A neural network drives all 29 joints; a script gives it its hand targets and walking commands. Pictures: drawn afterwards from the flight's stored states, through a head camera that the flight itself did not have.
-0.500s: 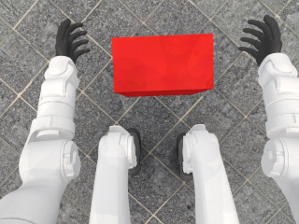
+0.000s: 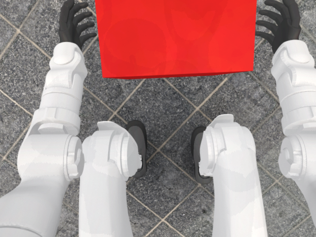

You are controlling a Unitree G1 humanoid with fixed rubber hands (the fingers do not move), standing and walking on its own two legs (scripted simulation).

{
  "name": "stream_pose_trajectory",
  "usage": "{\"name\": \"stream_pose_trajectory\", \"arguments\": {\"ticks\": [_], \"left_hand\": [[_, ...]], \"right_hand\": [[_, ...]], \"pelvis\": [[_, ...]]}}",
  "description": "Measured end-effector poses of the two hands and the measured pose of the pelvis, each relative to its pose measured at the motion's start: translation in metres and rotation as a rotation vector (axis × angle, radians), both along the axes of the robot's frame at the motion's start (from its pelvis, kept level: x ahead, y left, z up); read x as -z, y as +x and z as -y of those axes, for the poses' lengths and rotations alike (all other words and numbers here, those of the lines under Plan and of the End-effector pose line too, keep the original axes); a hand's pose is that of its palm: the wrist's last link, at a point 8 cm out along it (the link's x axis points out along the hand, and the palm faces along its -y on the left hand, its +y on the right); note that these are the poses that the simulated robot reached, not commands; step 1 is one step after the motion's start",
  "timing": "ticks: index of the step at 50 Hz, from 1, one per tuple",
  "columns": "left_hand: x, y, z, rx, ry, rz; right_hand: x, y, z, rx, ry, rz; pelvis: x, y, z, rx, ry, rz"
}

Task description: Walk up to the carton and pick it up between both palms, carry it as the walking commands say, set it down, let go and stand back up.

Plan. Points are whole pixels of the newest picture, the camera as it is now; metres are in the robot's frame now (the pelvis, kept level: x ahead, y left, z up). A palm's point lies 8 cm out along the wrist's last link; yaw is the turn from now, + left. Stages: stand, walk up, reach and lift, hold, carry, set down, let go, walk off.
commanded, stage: reach and lift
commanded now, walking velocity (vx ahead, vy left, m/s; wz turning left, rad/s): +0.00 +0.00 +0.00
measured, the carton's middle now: (172, 44) +0.49 -0.01 -0.26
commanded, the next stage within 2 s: none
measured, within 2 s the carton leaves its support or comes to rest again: leaves its support in 1.76 s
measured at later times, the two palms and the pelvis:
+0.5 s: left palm (71, 40) +0.50 +0.21 -0.19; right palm (274, 41) +0.48 -0.23 -0.19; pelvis +0.00 +0.00 -0.02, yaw +0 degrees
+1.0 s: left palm (85, 35) +0.50 +0.18 -0.19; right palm (257, 41) +0.48 -0.20 -0.20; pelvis -0.01 +0.00 -0.01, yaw +0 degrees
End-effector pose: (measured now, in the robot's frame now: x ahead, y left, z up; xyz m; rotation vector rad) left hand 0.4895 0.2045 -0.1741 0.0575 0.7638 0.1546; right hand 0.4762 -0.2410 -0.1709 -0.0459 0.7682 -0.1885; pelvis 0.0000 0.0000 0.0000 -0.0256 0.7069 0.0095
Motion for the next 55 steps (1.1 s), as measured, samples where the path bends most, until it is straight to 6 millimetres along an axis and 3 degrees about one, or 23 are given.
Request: {"name": "stream_pose_trajectory", "arguments": {"ticks": [6,11,26,39,46,55], "left_hand": [[0.011,0.003,-0.014,-0.026,0.026,0.002],[0.016,0.008,-0.015,-0.027,0.025,0.016],[0.013,0.006,-0.005,-0.016,0.007,0.010],[0.013,0.011,0.012,0.004,0.003,0.014],[0.014,0.016,0.027,0.017,-0.013,0.019],[0.015,0.014,0.026,0.000,-0.021,0.023]], "right_hand": [[0.024,0.000,-0.003,0.001,0.010,-0.010],[0.032,0.002,-0.008,-0.002,0.019,0.001],[0.022,0.001,-0.008,0.003,0.006,-0.005],[0.028,0.005,-0.040,-0.028,0.043,-0.002],[0.028,0.004,-0.042,-0.030,0.036,0.000],[0.028,0.004,-0.043,-0.045,0.031,0.002]], "pelvis": [[0.015,-0.002,0.004,-0.003,0.008,0.031],[0.023,-0.003,0.006,-0.005,0.008,0.045],[0.019,-0.005,0.004,-0.001,0.002,0.035],[0.018,-0.008,0.004,-0.009,0.002,0.020],[0.016,-0.010,0.004,-0.009,-0.001,0.013],[0.012,-0.011,0.004,-0.004,0.002,0.004]]}}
